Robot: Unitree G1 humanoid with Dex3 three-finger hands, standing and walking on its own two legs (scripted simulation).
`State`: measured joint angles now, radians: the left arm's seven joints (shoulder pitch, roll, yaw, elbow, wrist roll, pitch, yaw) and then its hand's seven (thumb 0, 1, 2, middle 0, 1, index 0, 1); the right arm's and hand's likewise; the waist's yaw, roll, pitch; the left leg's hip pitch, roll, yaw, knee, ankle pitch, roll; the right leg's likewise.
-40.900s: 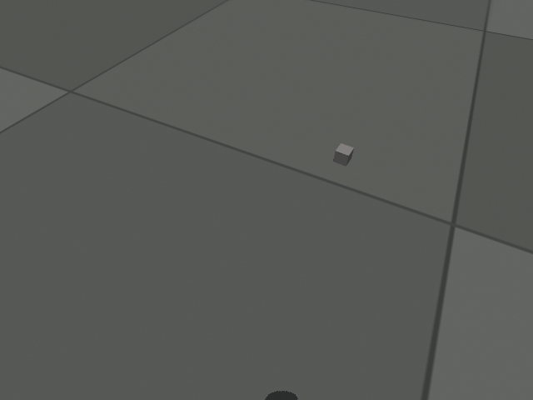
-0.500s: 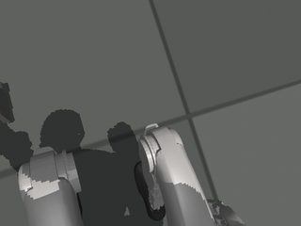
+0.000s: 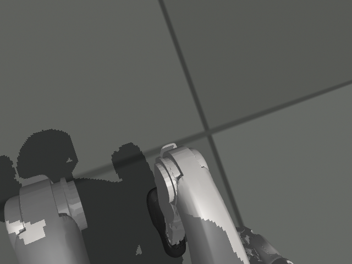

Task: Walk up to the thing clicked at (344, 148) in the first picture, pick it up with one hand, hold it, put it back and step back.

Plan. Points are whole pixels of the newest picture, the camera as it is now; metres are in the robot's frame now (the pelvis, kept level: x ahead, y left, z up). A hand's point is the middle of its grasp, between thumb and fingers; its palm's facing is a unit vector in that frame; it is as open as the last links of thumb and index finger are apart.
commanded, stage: rest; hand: left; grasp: from above
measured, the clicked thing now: out of the picture +0.44 +0.33 -0.25
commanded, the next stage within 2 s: open in 0.38 s
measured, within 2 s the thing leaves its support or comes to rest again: rests again in 0.72 s
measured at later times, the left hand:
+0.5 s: hand out of the picture +0.43 +0.33 -0.22, palm faces -0.45 -0.12 -0.89, open 10.4 cm
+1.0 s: hand out of the picture +0.44 +0.33 -0.23, palm faces -0.43 -0.10 -0.90, open 12.0 cm
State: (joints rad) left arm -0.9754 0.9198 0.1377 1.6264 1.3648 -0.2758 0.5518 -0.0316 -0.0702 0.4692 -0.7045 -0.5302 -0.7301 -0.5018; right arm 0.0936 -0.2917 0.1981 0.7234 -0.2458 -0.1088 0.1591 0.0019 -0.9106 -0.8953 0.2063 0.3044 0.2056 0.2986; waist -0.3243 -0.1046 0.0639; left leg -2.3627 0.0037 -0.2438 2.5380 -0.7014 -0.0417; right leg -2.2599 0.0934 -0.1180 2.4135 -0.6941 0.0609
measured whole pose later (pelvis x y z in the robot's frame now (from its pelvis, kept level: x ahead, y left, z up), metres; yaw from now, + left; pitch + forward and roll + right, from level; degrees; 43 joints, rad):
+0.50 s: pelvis +0.00 +0.00 +0.00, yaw -1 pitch +27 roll -12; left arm -1.01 0.99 0.11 1.70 1.34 -0.31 0.57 -0.03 -0.07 0.47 -0.71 -0.53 -0.73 -0.50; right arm 0.08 -0.31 0.27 0.69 -0.26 -0.13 0.18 0.00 -0.92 -0.90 0.21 0.30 0.21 0.30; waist -0.34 -0.12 0.10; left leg -2.34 0.01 -0.26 2.55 -0.70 -0.04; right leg -2.24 0.10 -0.13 2.40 -0.68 0.07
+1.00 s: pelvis +0.00 +0.00 +0.00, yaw -2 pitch +27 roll -13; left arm -0.99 0.99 0.12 1.69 1.34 -0.27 0.60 0.00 -0.19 0.72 -0.40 -0.73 -0.40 -0.73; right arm 0.08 -0.31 0.28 0.69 -0.27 -0.18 0.20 0.00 -0.91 -0.90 0.21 0.30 0.21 0.30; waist -0.35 -0.13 0.11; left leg -2.35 0.01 -0.28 2.56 -0.70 -0.03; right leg -2.23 0.11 -0.14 2.40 -0.68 0.07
